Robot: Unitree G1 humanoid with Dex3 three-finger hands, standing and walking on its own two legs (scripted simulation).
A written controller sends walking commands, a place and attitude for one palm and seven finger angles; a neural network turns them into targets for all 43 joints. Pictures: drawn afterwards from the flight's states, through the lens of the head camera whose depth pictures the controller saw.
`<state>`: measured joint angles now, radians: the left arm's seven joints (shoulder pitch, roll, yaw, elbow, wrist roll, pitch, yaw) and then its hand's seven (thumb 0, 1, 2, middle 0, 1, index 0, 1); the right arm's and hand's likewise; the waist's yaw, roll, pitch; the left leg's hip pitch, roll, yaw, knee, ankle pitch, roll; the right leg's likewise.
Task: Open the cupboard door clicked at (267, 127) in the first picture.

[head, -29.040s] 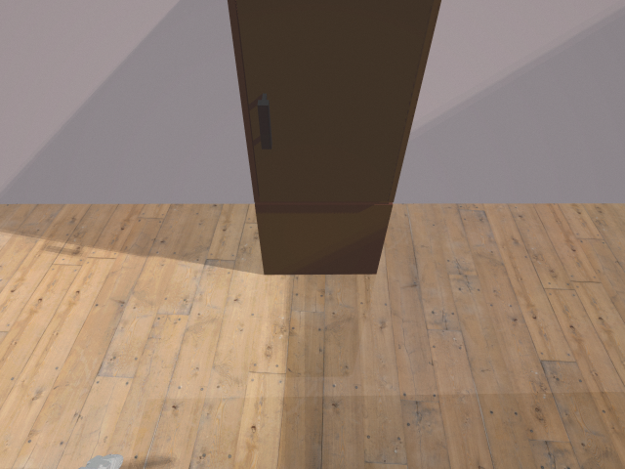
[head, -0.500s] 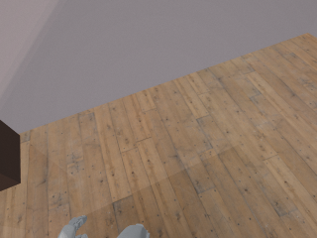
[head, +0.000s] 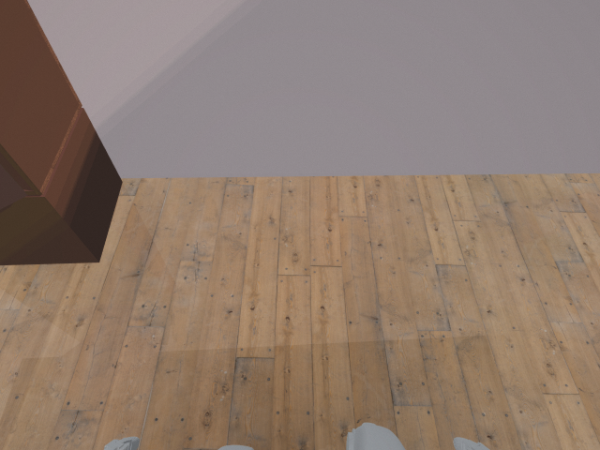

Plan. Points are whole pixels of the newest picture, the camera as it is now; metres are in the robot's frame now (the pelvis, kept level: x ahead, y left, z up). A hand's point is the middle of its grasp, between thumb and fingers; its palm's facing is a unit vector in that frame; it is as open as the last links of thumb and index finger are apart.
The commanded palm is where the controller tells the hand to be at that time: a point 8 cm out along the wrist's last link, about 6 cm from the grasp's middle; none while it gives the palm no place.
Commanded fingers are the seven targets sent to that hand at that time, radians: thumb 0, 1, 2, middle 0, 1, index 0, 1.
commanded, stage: turn to face it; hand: left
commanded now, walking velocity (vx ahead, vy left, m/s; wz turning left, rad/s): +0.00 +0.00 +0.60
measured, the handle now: out of the picture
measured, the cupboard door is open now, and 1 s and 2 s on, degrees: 42 42 42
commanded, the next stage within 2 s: take the last steps up to it in 1.24 s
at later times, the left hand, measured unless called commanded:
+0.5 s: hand out of the picture +0.02 +0.15 -0.16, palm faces +0.34 -0.91 -0.24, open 7.4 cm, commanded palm none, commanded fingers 0.00 0.90 0.90 -0.20 -0.30 -0.20 -0.30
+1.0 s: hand out of the picture +0.02 +0.17 -0.15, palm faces +0.56 -0.77 -0.30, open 7.4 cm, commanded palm none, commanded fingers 0.00 0.90 0.90 -0.20 -0.30 -0.20 -0.30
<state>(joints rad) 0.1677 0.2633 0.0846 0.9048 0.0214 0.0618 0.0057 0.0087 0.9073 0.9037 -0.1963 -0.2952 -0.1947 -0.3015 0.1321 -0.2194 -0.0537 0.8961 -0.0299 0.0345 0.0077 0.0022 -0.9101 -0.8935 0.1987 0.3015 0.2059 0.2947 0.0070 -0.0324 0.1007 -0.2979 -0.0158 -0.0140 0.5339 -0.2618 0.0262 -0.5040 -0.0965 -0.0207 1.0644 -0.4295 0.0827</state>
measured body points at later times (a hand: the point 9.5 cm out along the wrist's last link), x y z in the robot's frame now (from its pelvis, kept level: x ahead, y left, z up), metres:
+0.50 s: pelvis +0.02 -0.05 +0.00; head +0.08 -0.04 +0.45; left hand +0.00 +0.20 -0.14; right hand +0.19 -0.27 -0.15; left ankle -0.02 +0.08 -0.69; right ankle +0.02 -0.15 -0.74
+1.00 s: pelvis +0.04 -0.06 -0.01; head +0.09 -0.05 +0.44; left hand -0.01 +0.21 -0.13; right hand +0.25 -0.23 -0.16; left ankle -0.02 +0.06 -0.72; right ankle +0.11 -0.16 -0.74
